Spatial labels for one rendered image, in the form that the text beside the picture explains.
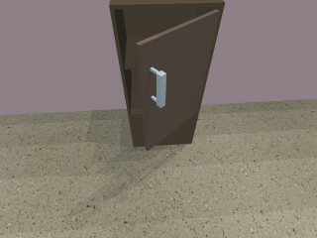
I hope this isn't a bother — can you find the cupboard door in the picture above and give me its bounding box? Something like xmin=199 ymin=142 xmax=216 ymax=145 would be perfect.
xmin=136 ymin=9 xmax=220 ymax=151

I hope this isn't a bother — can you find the handle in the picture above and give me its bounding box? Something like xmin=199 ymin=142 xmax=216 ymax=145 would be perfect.
xmin=150 ymin=67 xmax=166 ymax=108

